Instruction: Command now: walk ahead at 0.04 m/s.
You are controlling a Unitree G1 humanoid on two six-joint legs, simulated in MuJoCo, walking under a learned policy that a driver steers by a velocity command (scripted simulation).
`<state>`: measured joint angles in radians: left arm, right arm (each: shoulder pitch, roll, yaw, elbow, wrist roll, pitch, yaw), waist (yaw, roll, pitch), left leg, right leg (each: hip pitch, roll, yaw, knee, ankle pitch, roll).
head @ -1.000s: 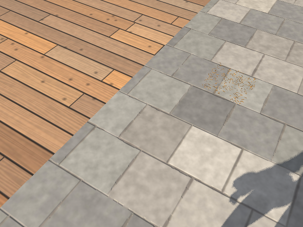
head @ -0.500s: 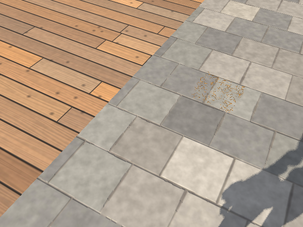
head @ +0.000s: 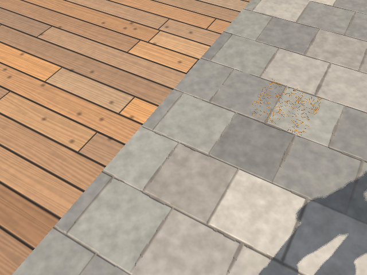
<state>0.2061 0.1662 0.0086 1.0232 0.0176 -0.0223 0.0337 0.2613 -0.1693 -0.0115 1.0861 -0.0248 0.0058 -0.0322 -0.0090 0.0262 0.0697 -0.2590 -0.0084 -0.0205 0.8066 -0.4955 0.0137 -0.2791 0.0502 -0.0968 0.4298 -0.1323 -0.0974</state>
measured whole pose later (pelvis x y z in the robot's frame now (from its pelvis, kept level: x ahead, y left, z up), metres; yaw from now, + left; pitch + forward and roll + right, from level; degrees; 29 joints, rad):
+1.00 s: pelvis +0.19 -0.04 +0.01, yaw -1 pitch +0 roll +0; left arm 0.41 0.16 0.04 1.07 0.02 -0.09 0.01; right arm 0.26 -0.20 -0.06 1.04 -0.04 -0.06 0.02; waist 0.01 0.03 0.01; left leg -0.48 0.05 0.03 1.07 -0.25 0.07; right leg -0.09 0.06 -0.09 0.34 -0.26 -0.09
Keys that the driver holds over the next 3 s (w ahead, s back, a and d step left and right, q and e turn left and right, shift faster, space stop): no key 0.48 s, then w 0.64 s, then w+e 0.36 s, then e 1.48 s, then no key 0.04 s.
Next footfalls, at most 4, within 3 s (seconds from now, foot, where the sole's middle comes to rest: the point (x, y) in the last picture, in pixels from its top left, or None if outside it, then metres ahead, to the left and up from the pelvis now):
0.12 left None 0.05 0.13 -0.77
0.80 right None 0.18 -0.10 -0.77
1.28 left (186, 260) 0.53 0.04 -0.77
1.78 right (238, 213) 0.72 -0.17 -0.77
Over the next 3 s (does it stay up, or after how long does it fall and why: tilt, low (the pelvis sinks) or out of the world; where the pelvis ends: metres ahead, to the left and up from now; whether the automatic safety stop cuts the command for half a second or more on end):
stays up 0.64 -0.04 0.00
